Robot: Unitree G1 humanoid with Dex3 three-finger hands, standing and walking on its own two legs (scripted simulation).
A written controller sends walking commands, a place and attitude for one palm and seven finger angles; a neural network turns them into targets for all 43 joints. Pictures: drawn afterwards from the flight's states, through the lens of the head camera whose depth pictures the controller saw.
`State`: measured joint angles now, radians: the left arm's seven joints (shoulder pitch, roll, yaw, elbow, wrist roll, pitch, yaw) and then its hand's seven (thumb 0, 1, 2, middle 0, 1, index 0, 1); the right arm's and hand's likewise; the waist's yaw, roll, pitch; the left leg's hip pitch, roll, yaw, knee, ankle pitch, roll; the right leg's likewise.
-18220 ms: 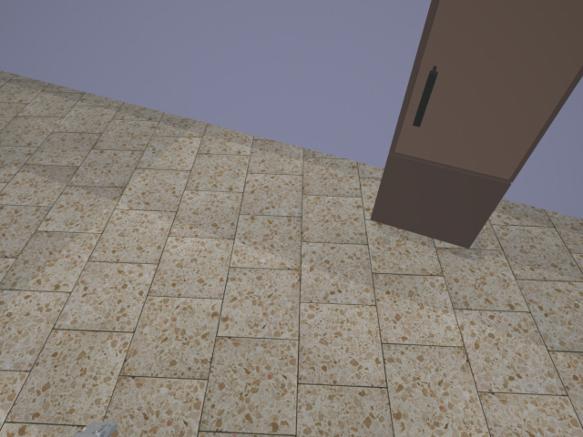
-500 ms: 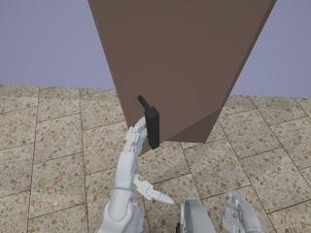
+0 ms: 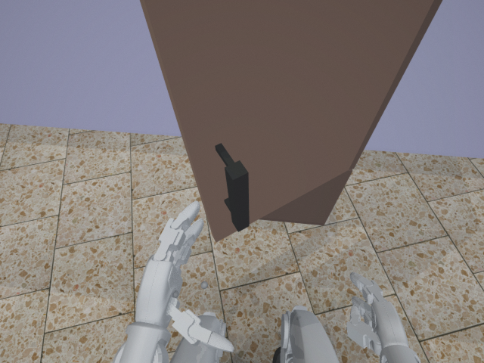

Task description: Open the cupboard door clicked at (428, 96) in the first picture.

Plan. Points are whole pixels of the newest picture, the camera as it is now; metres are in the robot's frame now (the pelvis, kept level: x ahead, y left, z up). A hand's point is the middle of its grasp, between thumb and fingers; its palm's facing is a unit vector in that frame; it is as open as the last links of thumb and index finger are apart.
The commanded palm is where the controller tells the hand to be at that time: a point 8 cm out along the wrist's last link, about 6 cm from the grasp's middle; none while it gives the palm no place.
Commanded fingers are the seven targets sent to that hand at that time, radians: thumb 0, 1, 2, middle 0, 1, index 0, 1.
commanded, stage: slide the hand sideways off the handle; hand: left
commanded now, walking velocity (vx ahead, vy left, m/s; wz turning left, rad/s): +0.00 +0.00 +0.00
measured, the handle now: (232, 191) +0.38 +0.04 +0.05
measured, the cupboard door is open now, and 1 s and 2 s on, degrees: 36 36 36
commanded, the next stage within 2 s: draw the hand back to the body in 0.12 s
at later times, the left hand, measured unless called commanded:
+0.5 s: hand (154, 285) +0.22 +0.12 +0.10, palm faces -0.09 -0.99 -0.05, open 16.3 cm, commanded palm +0.19 +0.18 +0.11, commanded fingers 0.00 -0.50 0.30 -0.15 -0.30 -0.15 -0.30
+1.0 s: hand (32, 258) +0.22 +0.21 +0.19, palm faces +0.16 -0.92 -0.36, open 14.1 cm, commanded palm +0.18 +0.26 +0.22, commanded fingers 0.00 0.20 0.60 -0.17 -0.30 -0.17 -0.30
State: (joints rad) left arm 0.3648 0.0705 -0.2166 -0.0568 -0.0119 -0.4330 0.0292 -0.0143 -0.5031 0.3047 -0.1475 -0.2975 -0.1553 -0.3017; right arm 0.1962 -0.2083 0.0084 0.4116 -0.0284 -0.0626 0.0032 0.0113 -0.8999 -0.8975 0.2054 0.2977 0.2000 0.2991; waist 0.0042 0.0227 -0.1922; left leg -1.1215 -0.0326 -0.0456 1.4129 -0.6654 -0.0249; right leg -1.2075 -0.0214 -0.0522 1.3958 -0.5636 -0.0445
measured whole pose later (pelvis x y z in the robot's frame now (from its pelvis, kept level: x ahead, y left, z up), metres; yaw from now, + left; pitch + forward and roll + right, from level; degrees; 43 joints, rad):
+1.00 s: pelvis +0.03 +0.03 +0.11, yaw -2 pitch +5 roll -1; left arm 0.63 0.29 0.05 -0.41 -0.02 -0.01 0.12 -0.01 -0.13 0.47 -0.16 -0.30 -0.17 -0.30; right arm 0.31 -0.22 0.05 0.43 0.01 -0.08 -0.14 0.01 -0.90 -0.90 0.21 0.30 0.20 0.30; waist 0.02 0.07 -0.12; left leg -0.44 -0.01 -0.03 0.85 -0.49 0.02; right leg -0.51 0.00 -0.03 0.81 -0.38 0.00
